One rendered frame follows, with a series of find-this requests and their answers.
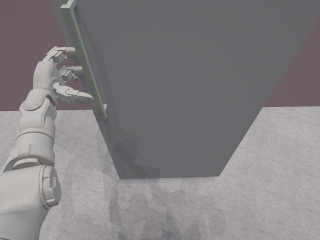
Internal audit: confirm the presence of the robot left upper arm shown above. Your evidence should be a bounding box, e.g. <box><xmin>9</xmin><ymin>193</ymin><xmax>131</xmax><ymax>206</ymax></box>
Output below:
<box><xmin>0</xmin><ymin>164</ymin><xmax>62</xmax><ymax>240</ymax></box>

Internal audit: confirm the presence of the fridge door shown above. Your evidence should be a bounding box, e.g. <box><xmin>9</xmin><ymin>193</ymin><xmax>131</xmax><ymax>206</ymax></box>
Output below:
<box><xmin>49</xmin><ymin>0</ymin><xmax>320</xmax><ymax>179</ymax></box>

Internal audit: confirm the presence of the robot left hand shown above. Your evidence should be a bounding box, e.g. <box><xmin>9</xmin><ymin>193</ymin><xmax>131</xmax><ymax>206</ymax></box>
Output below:
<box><xmin>33</xmin><ymin>46</ymin><xmax>94</xmax><ymax>105</ymax></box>

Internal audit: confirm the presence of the handle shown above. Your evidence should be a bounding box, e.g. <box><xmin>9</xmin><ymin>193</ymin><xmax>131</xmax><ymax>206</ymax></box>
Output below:
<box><xmin>60</xmin><ymin>0</ymin><xmax>107</xmax><ymax>120</ymax></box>

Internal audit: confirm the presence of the left robot forearm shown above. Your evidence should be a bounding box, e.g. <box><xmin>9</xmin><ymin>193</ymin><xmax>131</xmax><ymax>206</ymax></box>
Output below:
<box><xmin>0</xmin><ymin>88</ymin><xmax>58</xmax><ymax>175</ymax></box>

